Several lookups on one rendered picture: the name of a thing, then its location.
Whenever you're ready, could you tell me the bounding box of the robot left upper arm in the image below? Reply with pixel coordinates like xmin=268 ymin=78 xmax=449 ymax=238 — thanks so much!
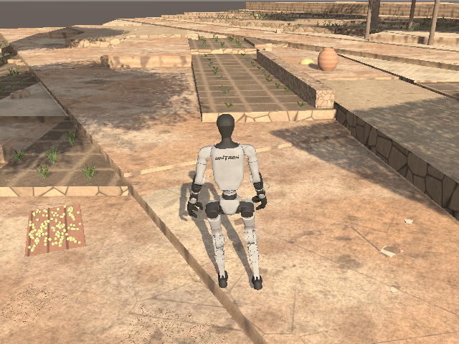
xmin=194 ymin=145 xmax=212 ymax=185

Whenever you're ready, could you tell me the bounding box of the right robot forearm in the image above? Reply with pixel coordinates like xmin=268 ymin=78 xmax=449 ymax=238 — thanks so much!
xmin=253 ymin=172 xmax=266 ymax=199

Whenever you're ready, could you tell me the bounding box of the robot left hand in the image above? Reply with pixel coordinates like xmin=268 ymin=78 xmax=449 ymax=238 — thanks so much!
xmin=187 ymin=201 xmax=203 ymax=218

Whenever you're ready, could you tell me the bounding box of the left robot forearm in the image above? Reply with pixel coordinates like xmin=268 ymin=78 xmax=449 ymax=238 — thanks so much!
xmin=189 ymin=174 xmax=202 ymax=204

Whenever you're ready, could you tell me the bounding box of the robot right hand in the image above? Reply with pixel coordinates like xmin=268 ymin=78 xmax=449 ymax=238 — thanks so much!
xmin=252 ymin=196 xmax=267 ymax=210

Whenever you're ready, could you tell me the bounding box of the robot head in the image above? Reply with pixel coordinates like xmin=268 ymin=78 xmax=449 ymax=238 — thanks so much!
xmin=214 ymin=114 xmax=239 ymax=149

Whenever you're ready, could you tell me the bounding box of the robot right upper arm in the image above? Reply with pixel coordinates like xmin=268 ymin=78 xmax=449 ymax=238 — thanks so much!
xmin=242 ymin=144 xmax=261 ymax=183

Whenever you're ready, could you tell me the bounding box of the humanoid robot torso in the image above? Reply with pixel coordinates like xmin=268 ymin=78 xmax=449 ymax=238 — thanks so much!
xmin=211 ymin=141 xmax=245 ymax=215

